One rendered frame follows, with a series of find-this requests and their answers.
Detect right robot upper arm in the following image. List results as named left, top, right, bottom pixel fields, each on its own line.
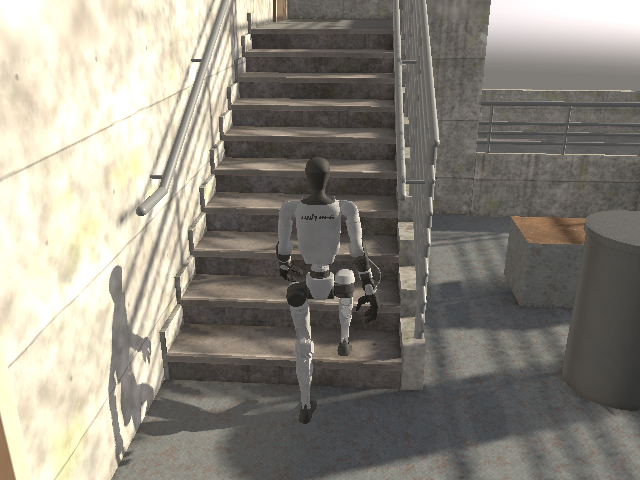
left=339, top=200, right=364, bottom=257

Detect robot torso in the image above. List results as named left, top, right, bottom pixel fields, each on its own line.
left=295, top=196, right=342, bottom=300

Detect left robot forearm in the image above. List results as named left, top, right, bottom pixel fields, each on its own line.
left=276, top=241, right=292, bottom=270

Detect right robot shin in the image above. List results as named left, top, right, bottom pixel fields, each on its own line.
left=339, top=297, right=353, bottom=344

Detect left robot upper arm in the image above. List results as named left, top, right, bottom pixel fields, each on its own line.
left=278, top=201, right=298, bottom=255

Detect robot right hand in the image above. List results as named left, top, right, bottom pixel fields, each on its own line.
left=356, top=292, right=380, bottom=324

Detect robot left hand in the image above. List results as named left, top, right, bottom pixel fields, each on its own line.
left=279, top=264, right=303, bottom=282

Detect right robot forearm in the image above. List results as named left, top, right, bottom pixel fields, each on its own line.
left=354, top=241, right=377, bottom=295

